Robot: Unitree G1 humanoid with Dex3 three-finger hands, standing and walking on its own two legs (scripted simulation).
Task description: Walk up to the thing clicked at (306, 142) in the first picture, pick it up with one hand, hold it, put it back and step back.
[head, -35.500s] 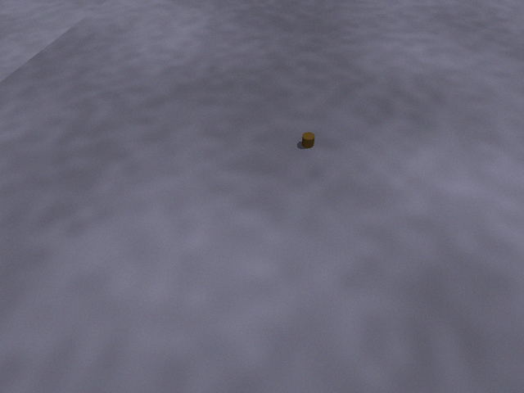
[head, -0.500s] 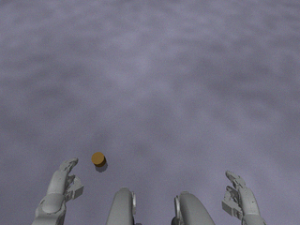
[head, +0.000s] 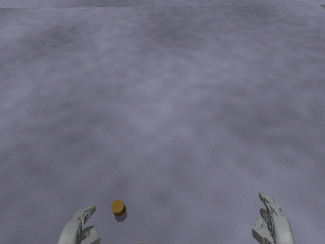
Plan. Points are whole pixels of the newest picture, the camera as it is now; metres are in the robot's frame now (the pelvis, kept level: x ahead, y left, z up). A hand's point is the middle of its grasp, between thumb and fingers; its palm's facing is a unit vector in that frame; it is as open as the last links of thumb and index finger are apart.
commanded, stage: home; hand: left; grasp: from above
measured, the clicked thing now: (118, 207) +0.44 +0.29 -0.68
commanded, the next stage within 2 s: stand in 1.82 s
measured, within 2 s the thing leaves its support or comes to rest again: neither
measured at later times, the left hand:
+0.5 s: hand (98, 242) +0.16 +0.18 -0.05, palm faces +0.04 -0.98 -0.20, open 7.4 cm
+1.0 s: hand (97, 241) +0.16 +0.18 -0.05, palm faces +0.03 -0.98 -0.20, open 7.4 cm
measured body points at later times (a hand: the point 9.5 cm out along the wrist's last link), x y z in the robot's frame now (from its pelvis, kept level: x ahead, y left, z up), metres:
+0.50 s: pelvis +0.00 +0.00 +0.00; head +0.01 +0.01 +0.45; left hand +0.15 +0.23 -0.03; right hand +0.15 -0.24 -0.06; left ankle +0.02 +0.13 -0.68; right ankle -0.02 -0.13 -0.68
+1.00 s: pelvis +0.00 +0.00 +0.00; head +0.02 +0.01 +0.45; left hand +0.16 +0.23 -0.03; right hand +0.16 -0.24 -0.06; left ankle +0.02 +0.13 -0.68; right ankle -0.02 -0.13 -0.68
